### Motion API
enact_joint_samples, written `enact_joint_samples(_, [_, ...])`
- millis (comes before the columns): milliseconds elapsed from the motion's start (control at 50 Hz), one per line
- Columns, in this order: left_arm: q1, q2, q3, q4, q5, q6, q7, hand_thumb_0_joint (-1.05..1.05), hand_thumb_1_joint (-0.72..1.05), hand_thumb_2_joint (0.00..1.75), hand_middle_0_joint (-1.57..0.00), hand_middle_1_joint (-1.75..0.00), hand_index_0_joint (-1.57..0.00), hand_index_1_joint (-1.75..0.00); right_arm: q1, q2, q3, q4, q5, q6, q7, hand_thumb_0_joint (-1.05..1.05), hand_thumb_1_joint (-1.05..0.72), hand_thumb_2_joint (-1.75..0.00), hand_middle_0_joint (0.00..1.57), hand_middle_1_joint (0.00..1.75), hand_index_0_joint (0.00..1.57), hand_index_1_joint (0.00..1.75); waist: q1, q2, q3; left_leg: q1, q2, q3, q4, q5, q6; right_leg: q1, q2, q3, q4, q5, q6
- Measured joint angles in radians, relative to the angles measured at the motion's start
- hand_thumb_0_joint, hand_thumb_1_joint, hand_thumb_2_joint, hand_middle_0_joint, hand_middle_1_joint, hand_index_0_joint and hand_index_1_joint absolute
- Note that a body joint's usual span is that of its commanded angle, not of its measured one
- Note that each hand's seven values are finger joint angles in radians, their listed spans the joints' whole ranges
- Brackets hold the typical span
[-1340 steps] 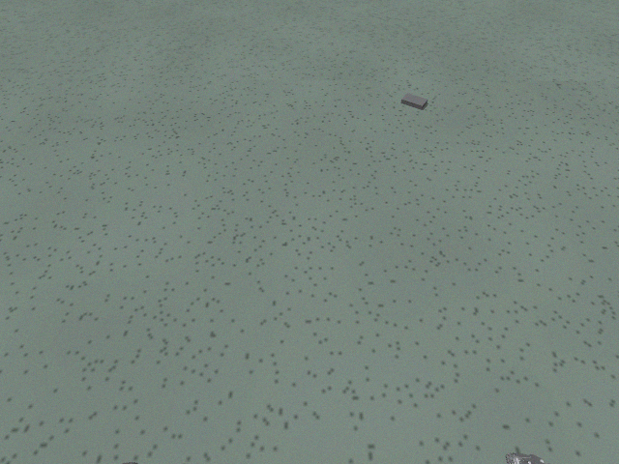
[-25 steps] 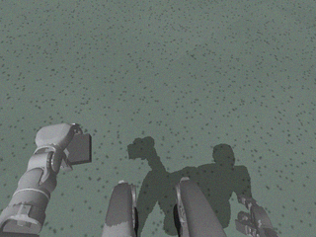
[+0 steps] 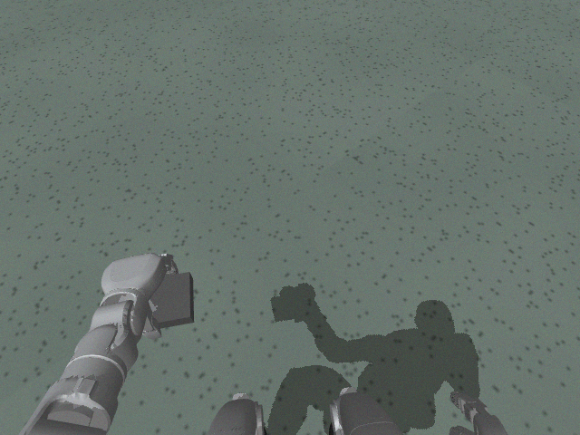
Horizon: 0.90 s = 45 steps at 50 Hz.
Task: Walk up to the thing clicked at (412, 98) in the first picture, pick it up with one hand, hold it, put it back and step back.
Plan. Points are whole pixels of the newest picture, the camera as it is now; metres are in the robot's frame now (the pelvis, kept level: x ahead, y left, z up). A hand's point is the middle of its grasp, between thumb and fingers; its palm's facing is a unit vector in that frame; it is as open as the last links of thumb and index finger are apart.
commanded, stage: lift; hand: left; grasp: from above
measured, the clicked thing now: (152, 303) +0.34 +0.23 -0.11
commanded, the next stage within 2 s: hold in 0.10 s
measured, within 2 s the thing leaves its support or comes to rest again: neither
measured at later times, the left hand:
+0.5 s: hand (140, 278) +0.34 +0.22 -0.02, palm faces -0.43 -0.07 -0.90, open 10.8 cm
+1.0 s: hand (132, 279) +0.33 +0.22 +0.00, palm faces -0.44 -0.06 -0.90, open 10.8 cm
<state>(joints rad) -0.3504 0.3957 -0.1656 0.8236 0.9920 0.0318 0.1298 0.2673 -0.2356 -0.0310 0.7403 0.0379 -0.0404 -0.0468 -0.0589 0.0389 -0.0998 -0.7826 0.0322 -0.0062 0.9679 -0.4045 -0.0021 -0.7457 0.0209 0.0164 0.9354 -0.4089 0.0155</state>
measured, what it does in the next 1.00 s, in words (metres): stands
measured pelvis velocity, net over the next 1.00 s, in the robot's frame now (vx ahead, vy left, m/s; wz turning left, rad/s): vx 0.03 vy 0.00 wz -0.01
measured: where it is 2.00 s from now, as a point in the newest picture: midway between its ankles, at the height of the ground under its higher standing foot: outside the picture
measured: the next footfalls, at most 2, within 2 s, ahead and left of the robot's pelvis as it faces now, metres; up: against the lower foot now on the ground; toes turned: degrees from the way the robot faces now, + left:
none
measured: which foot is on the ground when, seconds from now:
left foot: down 0.00-1.00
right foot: down 0.00-1.00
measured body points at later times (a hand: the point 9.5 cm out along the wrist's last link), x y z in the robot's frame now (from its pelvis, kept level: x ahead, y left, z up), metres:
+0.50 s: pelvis +0.03 +0.00 +0.04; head +0.06 -0.01 +0.49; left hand +0.36 +0.22 +0.03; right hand +0.13 -0.27 -0.08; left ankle +0.04 +0.12 -0.68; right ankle +0.03 -0.13 -0.68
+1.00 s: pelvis +0.03 +0.00 +0.05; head +0.05 -0.01 +0.50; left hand +0.35 +0.22 +0.06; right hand +0.15 -0.26 -0.07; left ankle +0.04 +0.12 -0.68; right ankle +0.03 -0.13 -0.68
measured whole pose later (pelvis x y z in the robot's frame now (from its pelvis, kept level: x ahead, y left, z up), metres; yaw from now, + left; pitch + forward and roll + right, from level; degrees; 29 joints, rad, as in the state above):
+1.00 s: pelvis +0.03 +0.00 +0.05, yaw -1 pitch +4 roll +0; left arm -0.27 0.40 -0.20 0.67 1.00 0.02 0.00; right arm 0.23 -0.25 -0.04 0.69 0.06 0.04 -0.04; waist -0.01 0.04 -0.04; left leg -0.38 0.02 0.03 0.60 -0.28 0.00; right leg -0.37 0.00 0.05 0.59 -0.29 0.02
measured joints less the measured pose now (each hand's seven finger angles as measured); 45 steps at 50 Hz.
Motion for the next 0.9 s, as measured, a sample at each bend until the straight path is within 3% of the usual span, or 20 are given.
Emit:
enact_joint_samples(260, [0.022, -0.020, -0.016, -0.015, -0.003, 0.008, -0.008, -0.01, -0.08, 0.44, -0.67, -0.50, -0.70, -0.48, -0.008, -0.009, -0.011, 0.005, 0.002, 0.019, 0.004, 0.01, -0.89, -0.89, 0.21, 0.30, 0.20, 0.30, 0.009, -0.003, 0.020, 0.174, -0.003, 0.009, -0.171, 0.048, -0.003, 0.168, -0.005, 0.007, -0.163, 0.046, -0.003])
enact_joint_samples(900, [0.070, -0.002, -0.035, -0.133, 0.006, -0.004, -0.120, -0.01, -0.09, 0.48, -0.65, -0.53, -0.68, -0.51, -0.034, -0.013, -0.010, -0.048, 0.021, 0.076, 0.009, 0.01, -0.89, -0.89, 0.21, 0.30, 0.20, 0.30, 0.045, 0.001, 0.050, 0.381, -0.015, 0.030, -0.351, 0.109, 0.004, 0.363, -0.018, 0.027, -0.329, 0.104, 0.002])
